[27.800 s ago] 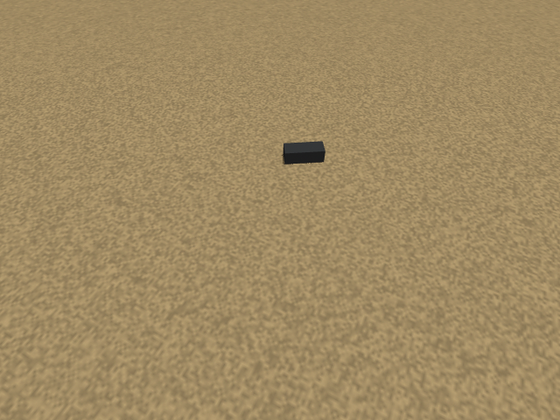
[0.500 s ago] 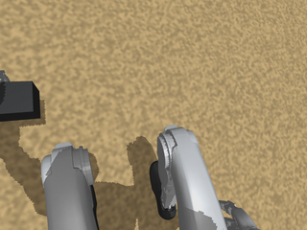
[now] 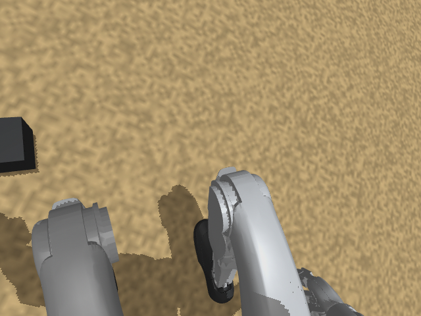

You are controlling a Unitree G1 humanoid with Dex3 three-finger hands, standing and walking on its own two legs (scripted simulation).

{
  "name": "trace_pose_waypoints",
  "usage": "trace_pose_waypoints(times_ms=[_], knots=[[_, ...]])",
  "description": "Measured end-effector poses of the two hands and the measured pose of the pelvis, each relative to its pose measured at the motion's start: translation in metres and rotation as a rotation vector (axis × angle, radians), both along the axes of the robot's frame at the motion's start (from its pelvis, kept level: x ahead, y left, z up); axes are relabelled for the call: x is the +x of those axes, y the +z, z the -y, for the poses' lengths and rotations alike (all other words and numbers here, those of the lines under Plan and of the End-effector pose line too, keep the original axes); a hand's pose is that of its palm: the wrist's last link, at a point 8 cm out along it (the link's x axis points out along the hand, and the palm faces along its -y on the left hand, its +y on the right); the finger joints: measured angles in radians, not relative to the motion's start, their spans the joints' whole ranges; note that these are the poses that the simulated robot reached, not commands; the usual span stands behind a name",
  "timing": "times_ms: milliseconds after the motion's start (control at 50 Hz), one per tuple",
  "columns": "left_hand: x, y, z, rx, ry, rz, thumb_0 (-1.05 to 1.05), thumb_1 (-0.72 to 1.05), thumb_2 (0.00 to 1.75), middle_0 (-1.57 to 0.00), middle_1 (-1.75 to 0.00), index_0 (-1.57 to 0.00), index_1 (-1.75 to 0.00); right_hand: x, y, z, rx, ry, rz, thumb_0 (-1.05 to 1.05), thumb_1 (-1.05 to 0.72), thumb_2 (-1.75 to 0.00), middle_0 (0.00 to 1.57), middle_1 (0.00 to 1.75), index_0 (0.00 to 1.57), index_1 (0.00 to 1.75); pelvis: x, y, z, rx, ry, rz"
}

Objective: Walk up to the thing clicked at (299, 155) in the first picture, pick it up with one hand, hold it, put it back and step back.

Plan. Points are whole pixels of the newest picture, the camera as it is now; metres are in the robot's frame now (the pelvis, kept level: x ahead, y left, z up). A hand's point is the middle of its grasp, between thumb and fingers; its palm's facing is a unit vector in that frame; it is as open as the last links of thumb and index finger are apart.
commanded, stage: rest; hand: left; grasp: from above
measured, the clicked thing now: out of the picture +0.43 +0.36 -0.23
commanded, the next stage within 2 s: open in 0.74 s
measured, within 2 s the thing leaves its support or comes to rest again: rests again in 0.42 s
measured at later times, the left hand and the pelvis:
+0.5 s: hand out of the picture +0.42 +0.35 -0.23, palm faces -0.47 -0.11 -0.88, open 10.8 cm; pelvis +0.00 +0.00 -0.01, yaw -2 degrees
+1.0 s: hand out of the picture +0.42 +0.35 -0.23, palm faces -0.47 -0.11 -0.87, open 11.0 cm; pelvis +0.00 +0.01 -0.01, yaw -3 degrees
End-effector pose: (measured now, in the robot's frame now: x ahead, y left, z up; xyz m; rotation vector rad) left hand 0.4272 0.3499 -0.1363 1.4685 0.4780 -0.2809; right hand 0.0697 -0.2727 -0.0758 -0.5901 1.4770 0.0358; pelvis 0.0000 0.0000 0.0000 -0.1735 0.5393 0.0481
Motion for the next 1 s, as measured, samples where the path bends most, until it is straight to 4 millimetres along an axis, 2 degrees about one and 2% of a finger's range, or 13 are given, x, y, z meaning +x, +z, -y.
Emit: trace_pose_waypoints(times_ms=[200, 480, 640, 860, 1000], knots=[[0.005, -0.017, -0.001, 0.004, 0.021, -0.006, 0.00, -0.15, 0.59, -0.58, -0.70, -0.66, -0.61, -0.002, -0.003, -0.003, 0.004, 0.026, 0.000, 0.00, -0.89, -0.89, 0.21, 0.30, 0.20, 0.30, 0.001, -0.007, -0.001, -0.010, -0.009, 0.015], [0.004, -0.034, -0.001, -0.013, 0.015, -0.011, 0.00, -0.14, 0.59, -0.57, -0.71, -0.65, -0.62, 0.004, 0.004, -0.002, -0.021, 0.091, 0.005, 0.00, -0.90, -0.90, 0.21, 0.30, 0.20, 0.30, 0.001, -0.011, -0.002, -0.026, -0.020, 0.040], [0.005, -0.036, -0.002, -0.002, 0.023, -0.003, 0.00, -0.14, 0.59, -0.57, -0.71, -0.65, -0.61, 0.007, 0.006, -0.002, -0.027, 0.122, 0.018, 0.00, -0.90, -0.90, 0.21, 0.30, 0.20, 0.30, 0.001, -0.014, -0.004, -0.032, -0.026, 0.056], [0.005, -0.036, -0.003, 0.000, 0.029, -0.004, 0.00, -0.13, 0.58, -0.56, -0.71, -0.64, -0.62, 0.002, 0.005, -0.013, 0.001, 0.145, 0.022, 0.00, -0.90, -0.90, 0.21, 0.30, 0.20, 0.30, -0.001, -0.014, -0.006, -0.042, -0.029, 0.070], [0.005, -0.037, -0.003, -0.003, 0.030, -0.014, -0.01, -0.15, 0.65, -0.52, -0.76, -0.59, -0.69, -0.002, 0.007, -0.016, 0.010, 0.156, 0.029, 0.00, -0.89, -0.90, 0.21, 0.30, 0.20, 0.30, -0.003, -0.015, -0.006, -0.047, -0.032, 0.081]])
